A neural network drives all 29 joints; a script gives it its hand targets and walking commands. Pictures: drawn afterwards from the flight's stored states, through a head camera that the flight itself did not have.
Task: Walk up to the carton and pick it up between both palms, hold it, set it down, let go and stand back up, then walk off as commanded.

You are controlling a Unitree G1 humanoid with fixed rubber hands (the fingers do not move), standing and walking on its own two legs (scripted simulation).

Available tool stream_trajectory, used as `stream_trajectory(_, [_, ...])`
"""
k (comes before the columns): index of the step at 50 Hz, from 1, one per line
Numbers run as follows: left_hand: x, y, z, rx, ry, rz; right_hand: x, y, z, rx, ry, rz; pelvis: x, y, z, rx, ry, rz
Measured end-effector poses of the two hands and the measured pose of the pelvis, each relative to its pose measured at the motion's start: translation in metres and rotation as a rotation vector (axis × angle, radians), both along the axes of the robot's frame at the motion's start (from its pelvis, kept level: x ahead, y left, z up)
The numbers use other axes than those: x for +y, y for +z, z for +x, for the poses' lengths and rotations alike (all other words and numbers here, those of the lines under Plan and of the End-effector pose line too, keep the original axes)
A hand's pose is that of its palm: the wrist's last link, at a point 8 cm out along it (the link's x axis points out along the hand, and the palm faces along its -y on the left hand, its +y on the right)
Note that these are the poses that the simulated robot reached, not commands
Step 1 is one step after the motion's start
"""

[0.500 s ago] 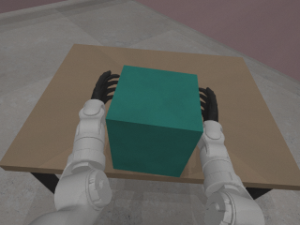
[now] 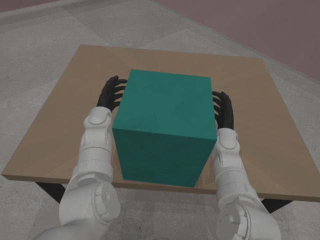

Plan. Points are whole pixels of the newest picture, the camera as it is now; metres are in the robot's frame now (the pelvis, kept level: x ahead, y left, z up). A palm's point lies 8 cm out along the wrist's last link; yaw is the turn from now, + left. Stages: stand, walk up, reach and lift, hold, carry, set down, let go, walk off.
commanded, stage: set down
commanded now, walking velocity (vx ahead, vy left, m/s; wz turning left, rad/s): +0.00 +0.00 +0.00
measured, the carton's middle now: (164, 131) +0.39 +0.03 +0.03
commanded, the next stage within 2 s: none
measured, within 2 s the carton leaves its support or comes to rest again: neither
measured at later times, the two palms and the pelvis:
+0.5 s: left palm (110, 111) +0.42 +0.18 +0.07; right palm (225, 136) +0.38 -0.14 +0.04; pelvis +0.00 +0.00 +0.00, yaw -1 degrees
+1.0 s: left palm (97, 89) +0.44 +0.21 +0.13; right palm (243, 110) +0.41 -0.17 +0.11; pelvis +0.00 +0.00 +0.00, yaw -3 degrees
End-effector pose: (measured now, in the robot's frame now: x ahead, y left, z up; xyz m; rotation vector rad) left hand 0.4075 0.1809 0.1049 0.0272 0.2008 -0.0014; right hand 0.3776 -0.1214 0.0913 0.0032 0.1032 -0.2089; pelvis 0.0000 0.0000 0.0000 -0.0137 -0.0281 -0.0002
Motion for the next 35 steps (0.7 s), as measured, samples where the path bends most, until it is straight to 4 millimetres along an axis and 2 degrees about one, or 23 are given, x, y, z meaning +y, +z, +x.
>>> stream_trajectory(17, [0.0,-0.005,0.001,0.012,-0.004,0.032,-0.001,-0.004,0.002,0.0,0.009,-0.024,0.0,0.0,-0.002,0.001,0.002,0.004])
stream_trajectory(20, [-0.001,-0.015,0.004,0.042,-0.004,0.062,-0.004,-0.018,0.003,0.06,0.037,-0.041,0.0,-0.001,-0.002,0.014,0.0,0.004])
stream_trajectory(24, [-0.003,-0.032,0.012,0.088,0.003,0.073,-0.016,-0.049,0.002,0.181,0.03,0.0,0.0,-0.002,-0.001,0.072,-0.006,-0.003])
stream_trajectory(27, [-0.005,-0.039,0.022,0.094,0.011,0.058,-0.029,-0.059,0.004,0.197,-0.024,0.054,0.0,-0.004,0.002,0.139,-0.018,-0.011])
stream_trajectory(30, [-0.008,-0.039,0.033,0.083,0.013,0.036,-0.037,-0.049,0.011,0.146,-0.055,0.073,0.001,-0.007,0.007,0.193,-0.038,-0.016])
stream_trajectory(35, [-0.011,-0.029,0.044,0.064,-0.009,0.012,-0.04,-0.014,0.031,0.07,-0.035,0.03,0.004,-0.008,0.014,0.205,-0.06,-0.018])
